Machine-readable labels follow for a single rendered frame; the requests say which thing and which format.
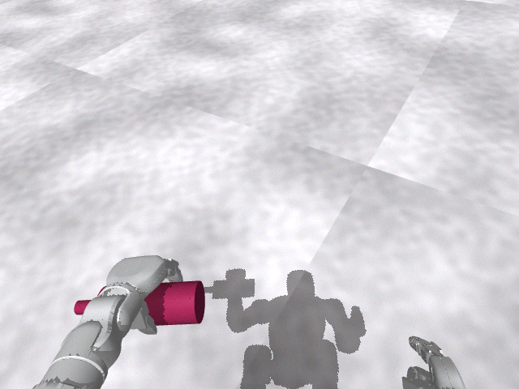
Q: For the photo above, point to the left robot arm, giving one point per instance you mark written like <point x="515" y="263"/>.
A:
<point x="90" y="349"/>

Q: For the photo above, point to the left robot hand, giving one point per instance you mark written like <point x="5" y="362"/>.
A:
<point x="144" y="274"/>

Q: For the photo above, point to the right robot hand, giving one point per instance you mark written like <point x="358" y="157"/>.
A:
<point x="443" y="373"/>

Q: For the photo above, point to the bottle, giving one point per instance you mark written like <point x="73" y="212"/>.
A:
<point x="171" y="303"/>

